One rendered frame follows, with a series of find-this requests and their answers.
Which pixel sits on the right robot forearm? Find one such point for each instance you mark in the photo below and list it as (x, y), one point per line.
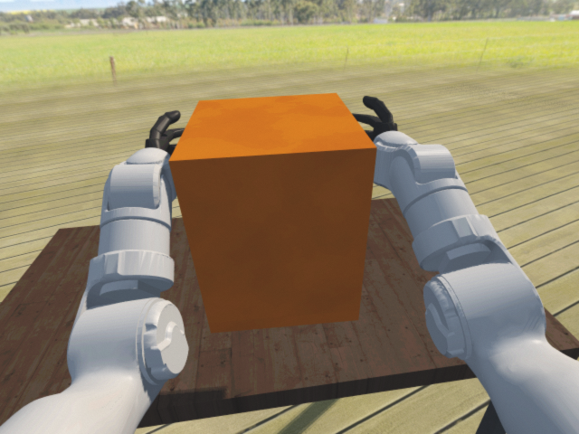
(447, 229)

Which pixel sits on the left robot upper arm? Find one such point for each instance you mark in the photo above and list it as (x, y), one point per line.
(120, 356)

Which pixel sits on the table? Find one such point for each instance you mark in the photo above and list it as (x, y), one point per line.
(388, 348)

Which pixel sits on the left robot forearm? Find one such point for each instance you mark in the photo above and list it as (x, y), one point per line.
(136, 220)

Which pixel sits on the robot left hand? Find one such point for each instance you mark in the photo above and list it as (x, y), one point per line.
(160, 137)

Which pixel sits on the carton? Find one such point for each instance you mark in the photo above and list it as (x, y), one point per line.
(275, 195)

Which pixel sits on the right robot upper arm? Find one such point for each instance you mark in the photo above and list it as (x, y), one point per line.
(488, 316)

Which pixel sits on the robot right hand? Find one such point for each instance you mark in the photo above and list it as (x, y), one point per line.
(384, 122)

